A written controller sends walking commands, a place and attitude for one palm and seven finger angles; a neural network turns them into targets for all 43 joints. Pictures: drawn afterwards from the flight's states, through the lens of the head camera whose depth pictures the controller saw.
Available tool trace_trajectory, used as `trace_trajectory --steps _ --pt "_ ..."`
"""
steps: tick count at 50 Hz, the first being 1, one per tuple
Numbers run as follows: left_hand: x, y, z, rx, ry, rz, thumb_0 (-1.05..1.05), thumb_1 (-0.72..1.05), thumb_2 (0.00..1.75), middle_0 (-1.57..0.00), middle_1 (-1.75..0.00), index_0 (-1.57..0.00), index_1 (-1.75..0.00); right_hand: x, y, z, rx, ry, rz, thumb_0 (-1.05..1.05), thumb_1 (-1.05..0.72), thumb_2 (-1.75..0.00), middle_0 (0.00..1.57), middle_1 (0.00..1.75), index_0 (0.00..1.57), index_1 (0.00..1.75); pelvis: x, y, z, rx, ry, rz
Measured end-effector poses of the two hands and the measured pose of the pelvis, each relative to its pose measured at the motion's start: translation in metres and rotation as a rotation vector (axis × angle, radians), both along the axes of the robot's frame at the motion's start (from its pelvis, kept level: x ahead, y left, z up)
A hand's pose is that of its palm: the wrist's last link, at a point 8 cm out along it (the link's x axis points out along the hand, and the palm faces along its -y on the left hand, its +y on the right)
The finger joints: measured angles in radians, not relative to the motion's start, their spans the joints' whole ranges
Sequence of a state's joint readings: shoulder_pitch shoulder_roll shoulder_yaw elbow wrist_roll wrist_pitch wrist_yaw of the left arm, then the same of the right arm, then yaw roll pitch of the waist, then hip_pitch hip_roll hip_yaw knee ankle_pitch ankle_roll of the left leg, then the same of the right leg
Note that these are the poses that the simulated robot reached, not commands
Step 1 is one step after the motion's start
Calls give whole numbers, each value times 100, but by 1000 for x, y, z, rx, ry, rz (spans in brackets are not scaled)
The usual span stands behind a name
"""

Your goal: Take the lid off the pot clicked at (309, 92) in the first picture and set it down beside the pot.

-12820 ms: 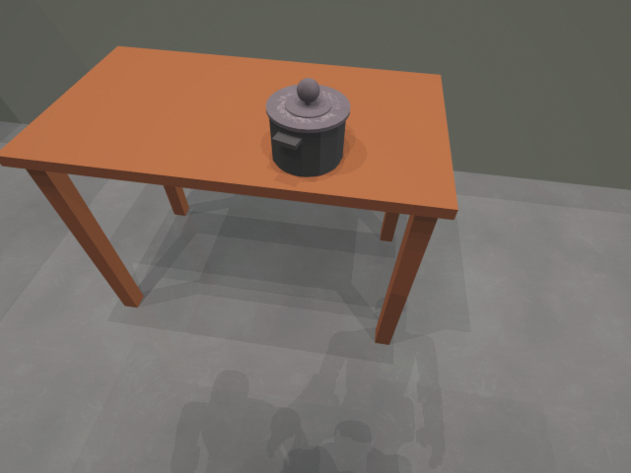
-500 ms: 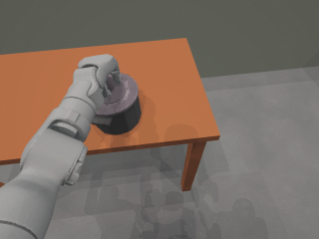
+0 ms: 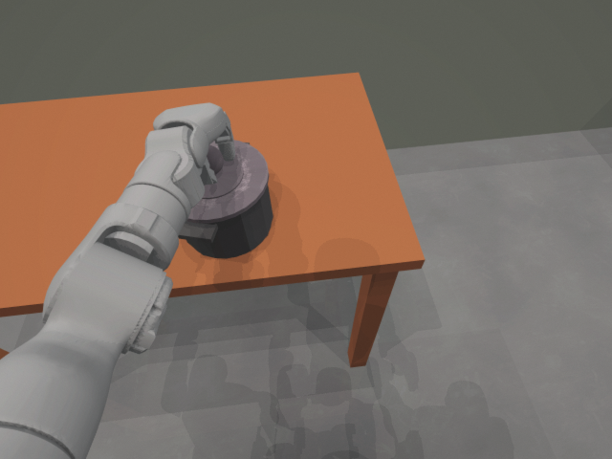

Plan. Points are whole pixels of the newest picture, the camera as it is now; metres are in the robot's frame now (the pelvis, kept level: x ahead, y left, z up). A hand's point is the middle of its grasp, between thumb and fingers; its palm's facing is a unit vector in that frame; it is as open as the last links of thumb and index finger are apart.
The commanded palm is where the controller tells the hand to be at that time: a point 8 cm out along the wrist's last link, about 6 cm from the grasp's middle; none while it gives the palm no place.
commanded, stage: close the fingers and squeeze the knob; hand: left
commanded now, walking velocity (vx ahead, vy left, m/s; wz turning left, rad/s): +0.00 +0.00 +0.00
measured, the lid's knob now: (207, 160) +0.52 +0.11 +0.09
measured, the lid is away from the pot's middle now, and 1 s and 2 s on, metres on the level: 0.01 0.01 0.01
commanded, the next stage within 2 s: lift the lid straight up in 0.28 s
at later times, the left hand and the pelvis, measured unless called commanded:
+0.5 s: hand (202, 165) +0.49 +0.10 +0.11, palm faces -0.36 -0.07 -0.93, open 7.2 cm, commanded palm +0.50 +0.11 +0.18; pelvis +0.00 +0.00 +0.00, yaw +0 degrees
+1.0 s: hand (189, 147) +0.49 +0.11 +0.14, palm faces -0.34 -0.07 -0.94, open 7.2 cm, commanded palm +0.49 +0.11 +0.22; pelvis +0.00 +0.00 +0.00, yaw +1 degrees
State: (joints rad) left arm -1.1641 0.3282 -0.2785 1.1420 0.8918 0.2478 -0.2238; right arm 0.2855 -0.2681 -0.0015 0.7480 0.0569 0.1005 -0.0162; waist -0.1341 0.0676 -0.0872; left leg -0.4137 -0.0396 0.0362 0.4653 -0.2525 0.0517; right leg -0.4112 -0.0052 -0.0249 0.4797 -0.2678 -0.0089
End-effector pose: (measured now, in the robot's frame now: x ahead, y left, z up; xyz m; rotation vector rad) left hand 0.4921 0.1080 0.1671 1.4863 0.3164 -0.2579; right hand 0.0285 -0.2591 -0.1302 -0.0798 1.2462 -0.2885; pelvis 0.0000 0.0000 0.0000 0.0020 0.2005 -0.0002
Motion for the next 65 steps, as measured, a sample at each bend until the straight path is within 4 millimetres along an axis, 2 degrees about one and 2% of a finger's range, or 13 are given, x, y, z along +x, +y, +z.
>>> trace_trajectory --steps 30,40,52,58,65 --pt "1 2 1 -9 3 -3 0 32 68 -65 -95 -66 -96 -6 -3 4 -22 -18 -14 1 -91 -90 20 30 20 30 -3 0 1 -1 -6 -4" --pt "3 8 18 -8 -15 21 0 31 68 -66 -95 -67 -95 -2 0 1 -6 -34 0 1 -91 -90 20 30 20 30 0 -1 2 0 -14 0" --pt "-3 9 36 -4 -19 13 0 31 68 -66 -95 -67 -95 18 -1 4 -6 -80 45 1 -91 -90 20 30 20 30 -3 0 2 2 -30 13" --pt "-7 2 50 17 -56 -22 0 31 68 -66 -95 -67 -95 26 0 5 -4 -109 67 1 -91 -90 20 30 20 30 -5 0 3 5 -35 21" --pt "-8 -5 65 13 -71 7 0 31 68 -66 -95 -67 -95 25 3 3 11 -115 73 1 -91 -90 20 30 20 30 -7 -1 3 7 -41 19"
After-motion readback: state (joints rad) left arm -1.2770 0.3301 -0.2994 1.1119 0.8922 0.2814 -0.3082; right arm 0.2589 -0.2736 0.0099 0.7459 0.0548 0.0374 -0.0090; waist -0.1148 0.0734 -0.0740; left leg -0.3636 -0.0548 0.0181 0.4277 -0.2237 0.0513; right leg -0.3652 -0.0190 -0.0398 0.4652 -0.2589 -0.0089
